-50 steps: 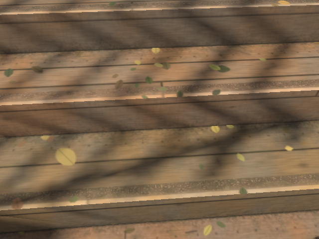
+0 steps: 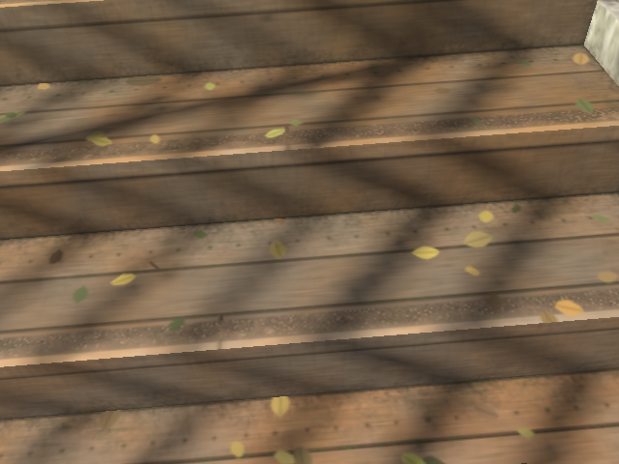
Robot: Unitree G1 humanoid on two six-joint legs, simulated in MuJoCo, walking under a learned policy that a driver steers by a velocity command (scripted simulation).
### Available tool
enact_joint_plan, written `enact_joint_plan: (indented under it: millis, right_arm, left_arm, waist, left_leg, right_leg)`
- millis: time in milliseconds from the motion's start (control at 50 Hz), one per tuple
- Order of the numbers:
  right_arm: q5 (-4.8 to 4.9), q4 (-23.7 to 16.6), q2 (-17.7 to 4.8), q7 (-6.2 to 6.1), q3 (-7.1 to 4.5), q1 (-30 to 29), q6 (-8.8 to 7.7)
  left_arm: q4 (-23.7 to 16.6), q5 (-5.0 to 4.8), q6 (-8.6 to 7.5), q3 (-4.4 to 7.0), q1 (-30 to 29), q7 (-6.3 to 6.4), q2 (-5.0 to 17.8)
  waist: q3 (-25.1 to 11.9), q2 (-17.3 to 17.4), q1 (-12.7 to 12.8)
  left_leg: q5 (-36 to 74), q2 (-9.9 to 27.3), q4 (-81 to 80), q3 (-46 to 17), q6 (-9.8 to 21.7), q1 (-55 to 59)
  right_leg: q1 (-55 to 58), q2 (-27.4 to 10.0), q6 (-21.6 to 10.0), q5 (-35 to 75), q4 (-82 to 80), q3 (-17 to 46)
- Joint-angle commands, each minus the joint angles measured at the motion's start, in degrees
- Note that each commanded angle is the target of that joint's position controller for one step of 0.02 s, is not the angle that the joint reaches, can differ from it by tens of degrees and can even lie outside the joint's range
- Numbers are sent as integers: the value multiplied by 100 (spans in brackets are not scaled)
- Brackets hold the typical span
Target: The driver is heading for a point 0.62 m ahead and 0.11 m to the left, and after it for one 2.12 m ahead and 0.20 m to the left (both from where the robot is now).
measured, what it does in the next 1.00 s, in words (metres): climbs: right foot 0.17 m higher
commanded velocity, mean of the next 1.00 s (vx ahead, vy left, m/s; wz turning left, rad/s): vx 0.50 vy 0.00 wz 0.15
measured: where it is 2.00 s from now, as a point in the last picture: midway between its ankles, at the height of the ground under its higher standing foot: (246, 106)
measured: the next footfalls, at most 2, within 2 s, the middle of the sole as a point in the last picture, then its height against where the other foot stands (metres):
right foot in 0.48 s outside the picture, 0.17 m higher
left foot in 1.06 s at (271, 284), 0.17 m higher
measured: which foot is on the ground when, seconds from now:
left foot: down 0.00-0.52, up 0.54-1.00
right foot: up 0.00-0.46, down 0.48-1.00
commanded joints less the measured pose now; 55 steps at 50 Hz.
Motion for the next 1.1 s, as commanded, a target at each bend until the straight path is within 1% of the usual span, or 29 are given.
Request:
enact_joint_plan:
  millis: [20,80,140,200,240,300,380,400,420,440,480,500,520,540,560,580,620,640,700,780,820,880,920,960,980,1000,1040,1080,1100]
  right_arm:
    - [-80,1173,380,31,69,1949,40]
    - [-55,1586,724,225,139,1645,-74]
    - [-136,1502,602,240,190,1346,-106]
    - [-106,1769,263,183,221,2056,-151]
    - [-31,2041,37,114,202,2799,-105]
    - [27,2097,71,-123,184,3665,-35]
    - [219,2145,-196,-501,27,4142,48]
    - [283,2086,-147,-482,7,3972,32]
    - [291,2084,-145,-418,68,3569,49]
    - [77,2182,-197,-341,102,3905,26]
    - [28,2036,-1012,-314,-100,3537,-65]
    - [-42,1720,-1034,-309,-135,2991,-171]
    - [53,1582,-364,-156,-71,3077,-313]
    - [-16,1516,-152,80,-91,2630,-454]
    - [134,996,262,292,-93,2092,-499]
    - [235,427,507,267,1,1289,-419]
    - [164,56,522,122,40,1378,-281]
    - [351,181,754,26,100,1793,-238]
    - [393,247,666,-112,194,2090,-21]
    - [252,169,541,-332,167,1554,153]
    - [269,-484,789,-333,353,292,138]
    - [431,-965,371,-199,361,-701,25]
    - [425,-1152,527,-35,499,-1114,12]
    - [399,-1445,530,145,551,-1775,-10]
    - [434,-1531,525,240,593,-2081,-4]
    - [429,-1553,648,307,617,-2036,-95]
    - [348,-1480,420,318,482,-1267,-213]
    - [228,-741,-665,265,-11,847,-112]
    - [70,-364,-1130,184,-240,2033,53]
  left_arm:
    - [-1602,-82,-284,-23,-1777,-221,-105]
    - [-1789,-46,-155,-261,-1237,-126,-563]
    - [-1772,-146,24,-349,-1225,-72,-320]
    - [-1788,-70,151,-369,-1561,132,-317]
    - [-2228,-120,144,-534,-2621,172,-637]
    - [-2832,-130,-46,-618,-3982,70,-367]
    - [-3364,-76,-42,-738,-5049,-74,-440]
    - [-3314,-114,-59,-704,-5096,-163,-460]
    - [-3264,-127,-63,-676,-4667,-202,-301]
    - [-3341,-96,-164,-569,-4675,-208,-212]
    - [-2738,-67,-95,-119,-2657,-121,631]
    - [-2206,90,-28,103,-1200,-136,1163]
    - [-1746,159,171,317,-275,4,1644]
    - [-1418,228,360,334,-92,172,1673]
    - [-1171,230,335,42,-572,138,758]
    - [-1021,295,277,-130,-1048,21,107]
    - [-520,283,150,-169,-1425,-93,-311]
    - [-399,370,134,-127,-1515,-163,-331]
    - [-536,433,134,-150,-1982,-224,-223]
    - [-293,410,119,-212,-1250,-66,122]
    - [-157,378,160,-153,-587,68,459]
    - [-147,248,177,-109,218,319,507]
    - [-159,211,192,34,425,501,904]
    - [-130,92,328,111,675,641,949]
    - [-89,20,343,83,685,638,793]
    - [-69,-102,324,41,394,549,818]
    - [115,1,199,59,808,465,1326]
    - [-297,46,105,184,-27,361,1728]
    - [-511,120,-69,131,266,201,1247]
  waist:
    - [409,290,-247]
    - [447,-221,595]
    - [608,-19,864]
    - [657,322,576]
    - [932,543,137]
    - [769,453,-460]
    - [682,323,-610]
    - [655,527,-532]
    - [382,836,-122]
    - [-258,1223,15]
    - [-973,2144,1119]
    - [-1705,1414,1561]
    - [-2257,-702,1435]
    - [-2233,-1436,1349]
    - [-1147,-1131,768]
    - [-189,-653,421]
    - [401,179,-242]
    - [506,100,-544]
    - [527,-56,-965]
    - [765,-491,-646]
    - [956,-632,-217]
    - [771,-416,255]
    - [645,-561,347]
    - [826,-151,497]
    - [821,-1,608]
    - [662,-196,263]
    - [-421,-1134,-323]
    - [-1411,-1948,-1336]
    - [-2421,-534,-1260]
  left_leg:
    - [-433,1785,-4473,-4559,573,1893]
    - [1249,1066,-3995,-2230,-244,1753]
    - [1307,783,-4229,-1032,-391,929]
    - [1227,848,-4386,-1223,19,678]
    - [1358,1081,-4564,-1778,-12,1741]
    - [1297,1259,-4828,-2239,-135,2968]
    - [2249,1832,-6097,-2370,199,4004]
    - [2925,1815,-6269,-1979,215,4084]
    - [5771,1475,-6063,-1248,193,3412]
    - [9700,1316,-5287,-913,257,3337]
    - [11801,1548,-3644,-1179,266,4435]
    - [10755,1327,-2197,-1236,239,3322]
    - [6751,314,-280,-1377,55,1295]
    - [2247,-482,2797,-2141,-83,341]
    - [2100,-318,4525,-2893,114,-599]
    - [2209,-308,5600,-2719,315,-1117]
    - [2418,-203,6528,-2676,641,-2019]
    - [2399,-184,6582,-2775,711,-2253]
    - [3194,-29,5721,-2494,420,-2835]
    - [3662,-28,5942,-1841,-136,-3466]
    - [3032,103,6333,-1641,-179,-4518]
    - [2688,400,5082,-1431,-347,-5099]
    - [1904,797,4424,-984,-388,-5078]
    - [1359,1033,3420,-673,-333,-4819]
    - [1298,960,2462,-139,-189,-3961]
    - [991,741,1622,227,61,-2392]
    - [332,-229,1241,800,462,-215]
    - [399,-315,-598,-462,874,1541]
    - [161,719,-1303,-3037,1442,4258]
  right_leg:
    - [-3644,377,-539,-170,5182,728]
    - [-4607,299,-883,198,5888,992]
    - [-4941,128,-491,663,4928,535]
    - [-5265,58,23,1072,5215,-73]
    - [-6683,-14,24,317,5855,-135]
    - [-7278,-301,208,153,4389,-420]
    - [-6636,-915,456,-1038,2750,-1347]
    - [-5812,-951,353,-1244,1855,-1491]
    - [-3909,-531,65,-1320,913,-1984]
    - [-2322,158,-134,-1680,817,-2389]
    - [-1035,271,-448,-2496,-606,-1381]
    - [735,-516,-821,-2077,-1089,363]
    - [2277,-1439,-1493,-4034,-3529,3171]
    - [2146,-2106,-1596,-4979,-5539,5545]
    - [1012,-2131,-916,-4739,-5397,4959]
    - [-169,-2057,-572,-3823,-5105,3633]
    - [-697,-1622,64,-1885,-4536,1376]
    - [-735,-1447,361,-1438,-4441,588]
    - [-1234,-1109,768,-1128,-4538,-1073]
    - [-1472,-1092,491,-1190,-4790,-1285]
    - [-486,-1362,418,-785,-5102,-1063]
    - [817,-1591,455,-1040,-5518,-742]
    - [1520,-1934,258,-742,-6239,-683]
    - [2036,-1931,219,-222,-6639,-945]
    - [1794,-1852,231,664,-6933,-1242]
    - [1393,-1719,228,3275,-6686,-1705]
    - [1868,-1863,-56,9604,-5395,-1814]
    - [2568,-1738,-160,10193,-3332,-1654]
    - [147,-1177,-15,8211,-1727,-1396]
